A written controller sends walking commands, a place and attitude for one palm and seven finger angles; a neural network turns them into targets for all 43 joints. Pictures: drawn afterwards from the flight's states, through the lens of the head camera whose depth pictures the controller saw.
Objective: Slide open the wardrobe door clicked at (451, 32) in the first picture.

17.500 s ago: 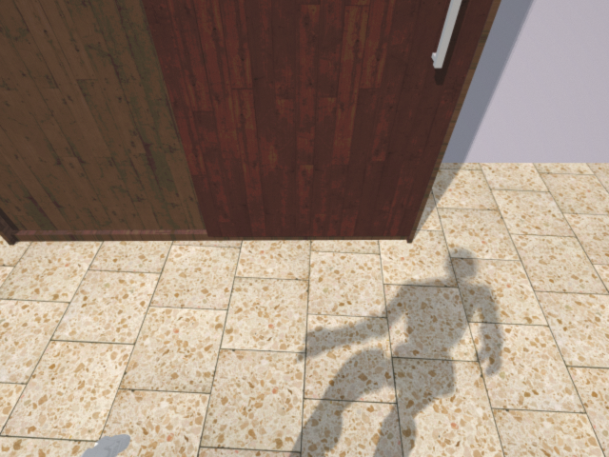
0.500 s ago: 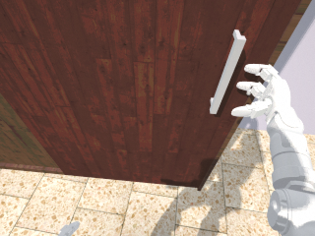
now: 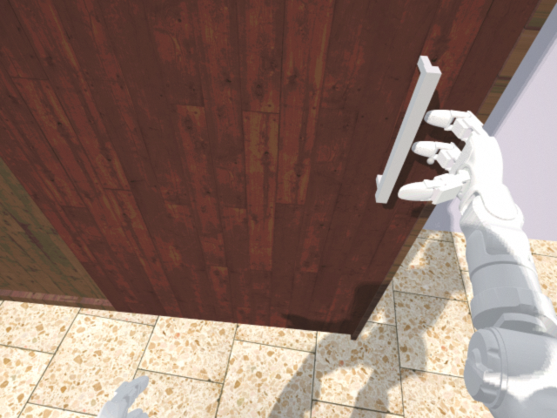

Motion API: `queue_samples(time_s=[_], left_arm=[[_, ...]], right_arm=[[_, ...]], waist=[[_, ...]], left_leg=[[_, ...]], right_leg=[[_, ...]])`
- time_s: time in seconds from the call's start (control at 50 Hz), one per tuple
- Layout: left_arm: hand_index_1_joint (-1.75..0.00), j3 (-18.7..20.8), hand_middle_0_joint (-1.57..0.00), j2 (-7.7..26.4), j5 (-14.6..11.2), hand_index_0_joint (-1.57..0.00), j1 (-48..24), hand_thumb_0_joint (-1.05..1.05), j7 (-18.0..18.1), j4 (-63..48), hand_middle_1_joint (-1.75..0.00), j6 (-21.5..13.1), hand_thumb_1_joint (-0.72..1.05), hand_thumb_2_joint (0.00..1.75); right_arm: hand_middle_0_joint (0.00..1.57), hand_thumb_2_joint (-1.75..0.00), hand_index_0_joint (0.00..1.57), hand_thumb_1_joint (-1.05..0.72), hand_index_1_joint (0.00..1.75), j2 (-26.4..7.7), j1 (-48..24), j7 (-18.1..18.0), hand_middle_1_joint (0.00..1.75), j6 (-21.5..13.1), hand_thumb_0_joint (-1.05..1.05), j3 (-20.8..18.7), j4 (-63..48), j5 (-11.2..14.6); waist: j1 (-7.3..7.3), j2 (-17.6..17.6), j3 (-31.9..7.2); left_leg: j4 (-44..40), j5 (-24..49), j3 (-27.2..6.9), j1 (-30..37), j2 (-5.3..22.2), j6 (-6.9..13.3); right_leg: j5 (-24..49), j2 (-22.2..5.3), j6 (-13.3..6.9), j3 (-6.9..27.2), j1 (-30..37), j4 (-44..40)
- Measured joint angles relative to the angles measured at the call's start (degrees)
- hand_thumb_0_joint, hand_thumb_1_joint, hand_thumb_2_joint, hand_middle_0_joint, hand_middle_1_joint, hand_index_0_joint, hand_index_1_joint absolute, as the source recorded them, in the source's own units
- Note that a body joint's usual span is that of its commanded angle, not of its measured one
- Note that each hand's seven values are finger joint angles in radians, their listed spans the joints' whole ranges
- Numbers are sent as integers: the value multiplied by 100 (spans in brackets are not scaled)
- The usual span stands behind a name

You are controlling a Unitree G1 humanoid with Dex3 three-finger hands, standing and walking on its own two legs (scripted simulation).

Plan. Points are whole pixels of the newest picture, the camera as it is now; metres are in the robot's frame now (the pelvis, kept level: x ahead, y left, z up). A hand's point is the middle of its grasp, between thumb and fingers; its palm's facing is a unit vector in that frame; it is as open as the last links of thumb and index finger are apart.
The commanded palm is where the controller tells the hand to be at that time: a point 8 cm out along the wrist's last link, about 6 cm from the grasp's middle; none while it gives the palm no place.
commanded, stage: feel for the door with the fingertips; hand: right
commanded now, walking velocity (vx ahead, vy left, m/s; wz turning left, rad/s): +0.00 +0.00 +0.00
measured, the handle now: (400, 138) +0.51 -0.13 +0.16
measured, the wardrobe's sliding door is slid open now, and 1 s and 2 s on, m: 0.00 0.00 0.00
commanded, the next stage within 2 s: slide the fingers in behind the handle in 0.28 s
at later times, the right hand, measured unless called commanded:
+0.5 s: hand (427, 153) +0.47 -0.16 +0.17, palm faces -0.01 +1.00 +0.00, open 13.6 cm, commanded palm +0.44 -0.21 +0.17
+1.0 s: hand (417, 157) +0.46 -0.15 +0.16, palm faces +0.00 +1.00 +0.01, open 13.9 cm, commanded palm +0.43 -0.20 +0.17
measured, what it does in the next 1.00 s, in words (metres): stands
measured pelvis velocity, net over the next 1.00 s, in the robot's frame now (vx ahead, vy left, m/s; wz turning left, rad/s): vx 0.00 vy -0.01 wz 0.01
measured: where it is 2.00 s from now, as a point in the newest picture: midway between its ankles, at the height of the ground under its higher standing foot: outside the picture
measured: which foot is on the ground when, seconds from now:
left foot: down 0.00-1.00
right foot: down 0.00-1.00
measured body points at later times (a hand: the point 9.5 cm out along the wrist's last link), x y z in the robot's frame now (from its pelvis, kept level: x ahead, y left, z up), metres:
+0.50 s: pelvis -0.01 -0.01 +0.00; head +0.03 -0.01 +0.44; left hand +0.04 +0.25 -0.12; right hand +0.46 -0.22 +0.17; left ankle +0.01 +0.11 -0.74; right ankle -0.01 -0.12 -0.74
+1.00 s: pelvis +0.00 -0.01 +0.00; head +0.03 -0.01 +0.45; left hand +0.08 +0.24 -0.12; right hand +0.45 -0.20 +0.16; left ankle +0.01 +0.11 -0.74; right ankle -0.01 -0.12 -0.74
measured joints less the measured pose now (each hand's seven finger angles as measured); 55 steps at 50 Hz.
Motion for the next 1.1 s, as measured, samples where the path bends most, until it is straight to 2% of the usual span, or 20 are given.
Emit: queue_samples(time_s=[0.14, 0.3, 0.44, 0.56, 0.76, 0.9, 1.0, 1.1], left_arm=[[-30, 18, -20, 61, 10, -20, 55, 1, 1, 67, -29, -36, 90, 90], [-30, 36, -20, 90, 43, -20, 224, 1, -24, 163, -29, -95, 90, 90], [-30, 30, -20, 53, 80, -20, 422, 1, -61, 257, -29, -116, 90, 90], [-30, 31, -20, 43, 90, -20, 510, 1, -95, 276, -29, -147, 90, 90], [-30, 44, -20, 42, 83, -20, 459, 1, -125, 164, -29, -176, 90, 90], [-30, 56, -20, 26, 67, -20, 324, 1, -123, 137, -29, -181, 90, 90], [-30, 46, -20, 1, 85, -20, 194, 1, -110, 89, -29, -172, 90, 90], [-30, 60, -20, -13, 81, -20, 154, 1, -125, 63, -29, -153, 90, 90]], right_arm=[[30, -30, 30, 50, 120, -117, -345, 128, 120, -180, -1, 0, 483, 13], [31, -30, 31, 50, 120, -140, -706, 110, 120, -440, -1, -19, 971, -42], [37, -30, 37, 50, 124, -227, -867, 161, 125, -652, -1, -115, 1264, -128], [37, -30, 36, 50, 123, -226, -868, 147, 123, -716, -1, -133, 1307, -105], [34, -30, 33, 50, 121, -143, -625, 55, 122, -635, -1, -139, 982, -70], [31, -30, 31, 50, 120, 89, -429, -70, 120, -481, -1, 26, 598, -37], [32, -30, 31, 50, 121, 125, -451, -163, 121, -390, -1, 20, 575, -115], [32, -30, 31, 50, 121, 174, -323, -181, 121, -387, -1, 86, 366, -63]], waist=[[38, 32, 1], [141, 36, 16], [185, 53, -17], [204, 44, -42], [200, 43, -58], [127, 40, -53], [116, 53, -49], [65, 35, -63]], left_leg=[[60, 4, 37, -139, 25, -9], [148, -2, 7, -326, 57, -45], [191, 6, -21, -460, 70, -70], [214, 21, -47, -519, 73, -86], [227, 25, -114, -522, 64, -101], [201, -5, -93, -420, 63, -100], [183, -18, -76, -394, 55, -86], [160, -41, -66, -329, 45, -74]], right_leg=[[0, 20, -13, 41, -171, 94], [-28, 49, -49, 16, -360, 199], [-42, 60, -76, -8, -496, 266], [-52, 64, -95, -32, -557, 313], [-70, 58, -109, -96, -531, 320], [-92, 58, -102, -73, -438, 295], [-94, 51, -87, -56, -413, 269], [-107, 43, -71, -45, -345, 231]])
